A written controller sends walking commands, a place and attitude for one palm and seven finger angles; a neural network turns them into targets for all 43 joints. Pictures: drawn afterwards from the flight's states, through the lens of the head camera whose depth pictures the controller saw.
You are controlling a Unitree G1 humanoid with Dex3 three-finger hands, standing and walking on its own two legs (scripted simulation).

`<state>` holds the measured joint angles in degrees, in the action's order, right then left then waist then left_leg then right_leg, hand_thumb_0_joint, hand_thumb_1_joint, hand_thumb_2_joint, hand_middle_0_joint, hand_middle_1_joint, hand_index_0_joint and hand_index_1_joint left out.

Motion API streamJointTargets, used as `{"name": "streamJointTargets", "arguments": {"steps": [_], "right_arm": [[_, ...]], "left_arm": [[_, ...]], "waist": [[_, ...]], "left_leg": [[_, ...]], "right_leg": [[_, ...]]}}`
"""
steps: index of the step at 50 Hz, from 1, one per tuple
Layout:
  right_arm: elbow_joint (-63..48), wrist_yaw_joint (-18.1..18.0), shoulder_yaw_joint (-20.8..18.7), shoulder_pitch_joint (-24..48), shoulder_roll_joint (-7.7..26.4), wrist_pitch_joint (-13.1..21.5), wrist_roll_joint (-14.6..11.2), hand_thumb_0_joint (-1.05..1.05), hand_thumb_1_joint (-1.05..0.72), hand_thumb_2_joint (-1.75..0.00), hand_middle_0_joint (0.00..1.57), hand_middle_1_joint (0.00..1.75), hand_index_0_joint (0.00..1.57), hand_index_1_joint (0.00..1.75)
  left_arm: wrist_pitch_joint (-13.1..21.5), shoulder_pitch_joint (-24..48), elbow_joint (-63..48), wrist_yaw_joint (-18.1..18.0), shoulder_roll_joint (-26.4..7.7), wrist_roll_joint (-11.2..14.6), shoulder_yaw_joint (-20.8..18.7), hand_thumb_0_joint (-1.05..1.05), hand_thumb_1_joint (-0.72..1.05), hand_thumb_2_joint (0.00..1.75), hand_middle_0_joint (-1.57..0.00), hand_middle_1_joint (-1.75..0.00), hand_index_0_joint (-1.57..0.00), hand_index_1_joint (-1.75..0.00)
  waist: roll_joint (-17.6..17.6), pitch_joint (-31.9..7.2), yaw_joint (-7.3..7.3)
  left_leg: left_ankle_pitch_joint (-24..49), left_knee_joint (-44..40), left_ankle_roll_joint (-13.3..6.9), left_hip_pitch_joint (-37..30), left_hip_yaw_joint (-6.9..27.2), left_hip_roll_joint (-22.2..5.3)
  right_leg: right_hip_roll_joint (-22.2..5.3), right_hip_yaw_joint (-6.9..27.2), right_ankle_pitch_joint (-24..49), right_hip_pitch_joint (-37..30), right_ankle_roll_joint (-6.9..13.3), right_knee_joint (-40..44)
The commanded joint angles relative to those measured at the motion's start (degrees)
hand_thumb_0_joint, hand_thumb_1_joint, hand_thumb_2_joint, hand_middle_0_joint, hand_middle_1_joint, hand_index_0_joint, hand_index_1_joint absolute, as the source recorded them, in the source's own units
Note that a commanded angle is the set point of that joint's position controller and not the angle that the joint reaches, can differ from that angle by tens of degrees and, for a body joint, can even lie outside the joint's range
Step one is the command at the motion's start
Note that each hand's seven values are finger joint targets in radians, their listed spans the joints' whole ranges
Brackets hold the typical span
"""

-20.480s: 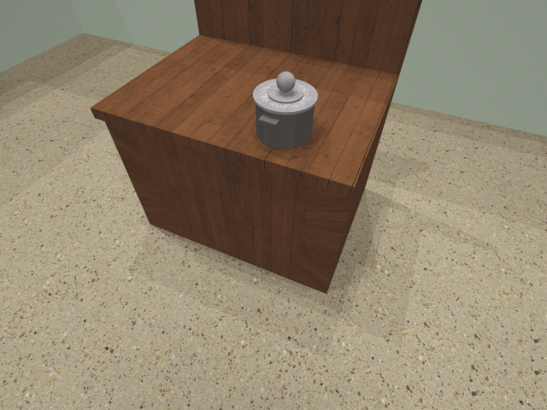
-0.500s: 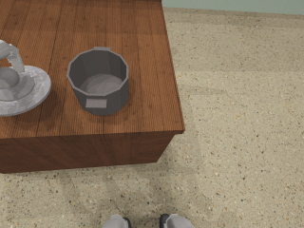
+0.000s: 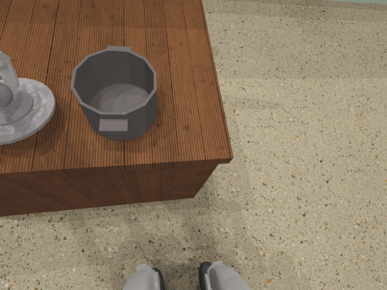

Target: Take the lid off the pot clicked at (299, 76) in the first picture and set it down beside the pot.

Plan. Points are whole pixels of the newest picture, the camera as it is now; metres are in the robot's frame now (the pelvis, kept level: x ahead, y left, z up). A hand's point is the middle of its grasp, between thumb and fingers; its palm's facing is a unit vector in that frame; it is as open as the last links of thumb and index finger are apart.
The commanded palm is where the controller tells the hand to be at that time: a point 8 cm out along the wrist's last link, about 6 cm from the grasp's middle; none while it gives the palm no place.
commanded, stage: lower the lid onto the table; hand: left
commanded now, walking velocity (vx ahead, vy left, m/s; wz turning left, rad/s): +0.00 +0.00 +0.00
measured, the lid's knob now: out of the picture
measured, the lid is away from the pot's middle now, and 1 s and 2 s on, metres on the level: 0.23 0.24 0.24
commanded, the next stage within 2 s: open the fingers wide in 0.42 s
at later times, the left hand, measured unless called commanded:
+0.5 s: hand out of the picture +0.48 +0.34 +0.02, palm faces -0.52 -0.10 -0.85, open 8.0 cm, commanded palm +0.51 +0.32 +0.07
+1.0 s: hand out of the picture +0.45 +0.34 +0.01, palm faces -0.50 -0.11 -0.86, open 7.5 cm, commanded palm +0.51 +0.32 +0.07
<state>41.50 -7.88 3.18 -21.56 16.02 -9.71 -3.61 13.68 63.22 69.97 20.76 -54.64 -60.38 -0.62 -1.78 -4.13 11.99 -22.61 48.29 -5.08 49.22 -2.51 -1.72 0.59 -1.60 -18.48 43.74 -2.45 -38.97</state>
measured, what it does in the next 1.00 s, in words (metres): stands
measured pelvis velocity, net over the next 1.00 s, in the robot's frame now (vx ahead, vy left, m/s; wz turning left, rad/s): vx -0.02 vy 0.01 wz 0.01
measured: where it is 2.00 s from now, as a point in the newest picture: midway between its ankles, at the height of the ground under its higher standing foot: outside the picture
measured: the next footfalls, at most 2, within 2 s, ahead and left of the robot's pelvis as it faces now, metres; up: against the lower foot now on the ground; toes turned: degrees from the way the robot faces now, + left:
none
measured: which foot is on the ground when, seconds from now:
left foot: down 0.00-1.00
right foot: down 0.00-1.00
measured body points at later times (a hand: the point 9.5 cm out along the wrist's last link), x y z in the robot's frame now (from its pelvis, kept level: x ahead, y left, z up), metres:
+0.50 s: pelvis -0.01 +0.00 -0.01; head +0.15 +0.04 +0.41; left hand +0.51 +0.35 +0.06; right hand -0.05 -0.28 -0.11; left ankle -0.01 +0.05 -0.70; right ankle -0.01 -0.17 -0.70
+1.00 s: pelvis -0.02 +0.01 -0.01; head +0.12 +0.05 +0.41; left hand +0.48 +0.35 +0.06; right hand -0.03 -0.27 -0.11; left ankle -0.01 +0.05 -0.70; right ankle -0.01 -0.17 -0.70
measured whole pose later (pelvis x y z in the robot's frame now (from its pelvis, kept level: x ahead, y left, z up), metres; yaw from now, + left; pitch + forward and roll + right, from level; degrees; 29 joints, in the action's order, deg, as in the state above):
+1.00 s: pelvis -0.02 +0.01 -0.01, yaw +0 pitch +23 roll -6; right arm 38.9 -6.2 2.6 -19.3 15.6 -11.5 -3.4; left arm 13.1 59.7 68.3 17.4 -50.8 -60.4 -0.3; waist -1.7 -5.3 10.4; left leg -23.1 53.5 -5.8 53.5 -1.7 -1.4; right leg 0.4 -2.2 -19.5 47.6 -1.4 -44.3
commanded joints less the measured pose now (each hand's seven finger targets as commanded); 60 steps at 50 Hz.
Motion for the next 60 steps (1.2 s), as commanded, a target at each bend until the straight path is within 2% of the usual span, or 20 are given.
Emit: {"name": "streamJointTargets", "arguments": {"steps": [1, 3, 10, 12, 15, 17, 19, 23, 25, 26, 28, 30, 32, 35, 42, 45, 49, 51, 55, 60], "right_arm": [[-0.3, -1.15, -4.26, -12.3, 12.23, -0.61, 0.56, 0.0, -0.9, -0.9, 0.2, 0.3, 0.2, 0.3], [-0.03, -0.92, -4.6, -12.7, 12.43, -0.94, 1.04, 0.0, -0.9, -0.9, 0.2, 0.3, 0.2, 0.3], [-1.42, -0.77, -3.44, -11.57, 12.02, -1.3, 0.69, 0.0, -0.9, -0.9, 0.2, 0.3, 0.2, 0.3], [-1.12, -0.75, -3.51, -11.89, 12.22, -1.52, 0.97, 0.0, -0.9, -0.9, 0.2, 0.3, 0.2, 0.3], [-1.99, -0.75, -3.16, -11.32, 12.2, -1.74, 0.79, 0.0, -0.9, -0.9, 0.2, 0.3, 0.2, 0.3], [-2.06, -0.92, -3.41, -11.74, 12.36, -1.89, 1.0, 0.0, -0.9, -0.9, 0.2, 0.3, 0.2, 0.3], [-1.9, -0.89, -3.4, -11.46, 12.18, -1.82, 0.8, 0.0, -0.9, -0.9, 0.2, 0.3, 0.2, 0.3], [-1.56, -1.09, -3.53, -11.6, 12.21, -1.99, 0.96, 0.0, -0.9, -0.9, 0.2, 0.3, 0.2, 0.3], [-1.65, -1.07, -3.15, -11.1, 12.18, -1.87, 0.74, 0.0, -0.9, -0.9, 0.2, 0.3, 0.2, 0.3], [-4.36, 0.75, -4.5, -10.94, 10.93, -2.33, 0.92, 0.0, -0.9, -0.9, 0.2, 0.3, 0.2, 0.3], [-3.79, 1.68, -5.3, -9.91, 11.73, -4.05, 1.68, 0.0, -0.9, -0.9, 0.2, 0.3, 0.2, 0.3], [-3.1, 1.78, -5.31, -9.83, 11.8, -4.59, 1.59, 0.0, -0.9, -0.9, 0.2, 0.3, 0.2, 0.3], [-2.74, 1.09, -5.37, -10.79, 11.88, -4.36, 1.44, 0.0, -0.9, -0.9, 0.2, 0.3, 0.2, 0.3], [-2.81, 1.0, -4.7, -10.06, 11.47, -3.35, 0.88, 0.0, -0.9, -0.9, 0.2, 0.3, 0.2, 0.3], [-2.83, 0.71, -5.11, -9.84, 11.47, -2.47, 0.9, 0.0, -0.9, -0.9, 0.2, 0.3, 0.2, 0.3], [-3.6, 0.49, -4.52, -9.36, 11.43, -2.18, 0.57, 0.0, -0.9, -0.9, 0.2, 0.3, 0.2, 0.3], [-3.3, 0.89, -4.8, -9.23, 11.91, -2.07, 0.52, 0.0, -0.9, -0.9, 0.2, 0.3, 0.2, 0.3], [-3.21, 0.84, -5.13, -9.44, 11.8, -2.1, 0.89, 0.0, -0.9, -0.9, 0.2, 0.3, 0.2, 0.3], [-3.59, 0.89, -5.06, -9.65, 11.81, -2.22, 0.85, 0.0, -0.9, -0.9, 0.2, 0.3, 0.2, 0.3], [-3.19, 1.18, -5.18, -10.37, 11.85, -2.07, 0.88, 0.0, -0.9, -0.9, 0.2, 0.3, 0.2, 0.3]], "left_arm": [[0.99, 28.64, -15.49, -2.48, -18.37, 1.97, -4.09, 0.0, 0.67, 0.94, -0.76, -1.08, -0.74, -1.09], [1.11, 29.11, -16.69, -2.98, -20.57, 1.14, -5.92, 0.0, 0.67, 0.94, -0.76, -1.08, -0.74, -1.09], [0.48, 25.59, -11.25, -4.17, -20.12, 0.7, -4.94, 0.0, 0.67, 0.94, -0.76, -1.08, -0.74, -1.09], [1.07, 26.22, -13.26, -4.46, -21.01, 0.15, -5.59, 0.0, 0.67, 0.94, -0.76, -1.08, -0.74, -1.09], [0.87, 24.93, -11.02, -4.27, -21.6, 0.1, -5.69, 0.0, 0.67, 0.94, -0.76, -1.08, -0.74, -1.09], [1.2, 26.76, -14.15, -4.25, -22.89, 0.58, -6.68, 0.0, 0.67, 0.94, -0.76, -1.08, -0.74, -1.09], [1.24, 25.53, -12.26, -3.86, -20.0, 0.7, -4.7, 0.0, 0.67, 0.94, -0.76, -1.08, -0.74, -1.09], [2.16, 26.57, -14.95, -3.82, -21.2, 0.98, -5.78, 0.0, 0.67, 0.94, -0.76, -1.08, -0.74, -1.09], [2.07, 24.7, -12.14, -3.56, -19.48, 1.35, -4.47, 0.0, 0.67, 0.94, -0.76, -1.08, -0.74, -1.09], [1.72, 10.45, -12.76, -3.69, -15.95, 2.33, -8.68, 0.0, 0.67, 0.94, -0.76, -1.08, -0.74, -1.09], [1.45, 11.47, -15.27, -3.21, -14.83, 2.26, -7.98, 0.0, 0.65, 0.9, -0.73, -1.08, -0.72, -1.09], [0.27, 18.44, -16.47, -3.65, -14.93, 1.95, -6.46, 0.0, 0.63, 0.85, -0.71, -1.08, -0.69, -1.09], [0.48, 23.89, -21.14, -5.11, -19.02, 0.95, -8.46, 0.0, 0.61, 0.81, -0.68, -1.08, -0.67, -1.09], [-0.13, 17.74, -11.85, -5.83, -13.77, 0.27, -5.06, 0.0, 0.57, 0.75, -0.64, -1.08, -0.63, -1.08], [0.4, 21.7, -16.38, -5.62, -14.15, 0.48, -5.1, 0.0, 0.48, 0.64, -0.56, -1.07, -0.54, -1.07], [-0.16, 18.33, -11.07, -5.2, -13.18, 1.19, -4.23, 0.0, 0.45, 0.59, -0.52, -1.07, -0.51, -1.07], [-0.41, 20.92, -12.23, -5.18, -11.41, 0.37, -2.41, 0.0, 0.39, 0.54, -0.47, -1.06, -0.46, -1.06], [0.12, 22.45, -15.64, -5.22, -11.73, 0.09, -3.32, 0.0, 0.36, 0.5, -0.44, -1.06, -0.44, -1.06], [-0.77, 20.62, -12.71, -5.35, -12.61, 0.63, -4.22, 0.0, 0.31, 0.45, -0.39, -1.05, -0.39, -1.05], [-1.39, 22.57, -13.37, -5.95, -11.76, -0.35, -3.18, 0.0, 0.23, 0.4, -0.34, -1.03, -0.33, -1.03]], "waist": [[-16.4, -33.9, 0.04], [-19.08, -34.72, -0.52], [-14.1, -29.86, 0.02], [-17.47, -31.39, -0.45], [-14.09, -30.5, 0.14], [-15.95, -33.85, -0.1], [-15.44, -32.04, 0.62], [-18.07, -33.85, 0.4], [-14.85, -30.96, 1.17], [-17.02, -33.51, -4.72], [-16.64, -32.91, -3.79], [-12.35, -31.82, -1.71], [-13.88, -35.53, -1.51], [-11.99, -27.28, -0.9], [-14.82, -31.21, -1.16], [-9.52, -27.82, -0.44], [-13.32, -26.24, -0.65], [-15.11, -29.31, -1.15], [-9.79, -29.04, -0.71], [-13.44, -28.8, -0.9]], "left_leg": [[46.47, -0.96, 2.2, -39.07, 5.82, -1.35], [48.44, -0.44, 3.05, -41.55, 6.57, -1.66], [39.74, 0.11, 1.43, -32.69, 4.78, -0.46], [43.9, 0.45, 2.38, -35.76, 5.68, -0.99], [38.91, 1.28, 1.47, -32.04, 5.09, -0.53], [40.3, 1.09, 1.63, -34.08, 5.45, -0.72], [39.05, 1.55, 1.66, -33.39, 5.59, -0.8], [41.04, 2.25, 1.96, -35.52, 6.22, -1.28], [36.52, 2.63, 1.33, -31.85, 5.62, -1.1], [45.62, 1.65, 2.86, -35.68, 6.65, -0.22], [47.43, 1.92, 4.08, -37.43, 7.14, -0.89], [39.72, 1.57, 2.32, -33.72, 6.39, -0.71], [39.78, 0.68, 2.26, -36.32, 6.88, -0.67], [33.61, 0.45, 2.47, -32.46, 6.89, -0.61], [34.94, 0.21, 2.58, -36.51, 7.42, -0.94], [29.48, 0.38, 1.67, -30.0, 6.3, -0.13], [28.04, -0.37, 2.56, -32.09, 7.69, -0.87], [33.33, 0.02, 3.09, -35.49, 8.52, -1.25], [29.38, 0.47, 2.22, -31.31, 7.44, -0.69], [28.91, -0.18, 2.95, -33.18, 8.36, -0.92]], "right_leg": [[4.6, -3.68, 15.64, 1.15, 3.54, 0.71], [4.63, -3.57, 14.4, 2.88, 3.71, 0.82], [4.72, -3.2, 14.59, 1.03, 3.68, -0.11], [4.8, -3.67, 13.99, 2.95, 3.9, -0.76], [4.81, -3.33, 13.29, 2.24, 3.63, -1.14], [4.78, -3.3, 13.53, 1.88, 3.59, -1.55], [4.84, -3.62, 12.2, 4.12, 3.63, -1.79], [4.78, -3.74, 11.65, 5.77, 3.7, -2.42], [4.88, -3.73, 10.57, 6.51, 3.52, -2.69], [4.96, -4.86, 13.02, 3.77, 4.82, -2.91], [5.04, -4.75, 12.37, 6.11, 4.9, -2.48], [4.97, -3.73, 11.6, 4.71, 4.19, -1.36], [4.75, -3.06, 11.99, 3.11, 4.05, -0.97], [4.85, -4.24, 7.22, 7.68, 4.34, -1.37], [4.64, -3.6, 7.37, 7.25, 4.5, -1.1], [4.74, -3.64, 7.11, 5.74, 4.23, -1.59], [4.47, -4.06, 3.8, 10.24, 4.69, -1.86], [4.52, -4.15, 5.15, 10.39, 4.79, -2.0], [4.58, -3.73, 5.8, 7.71, 4.31, -1.91], [4.63, -3.93, 3.99, 10.41, 4.71, -2.07]]}}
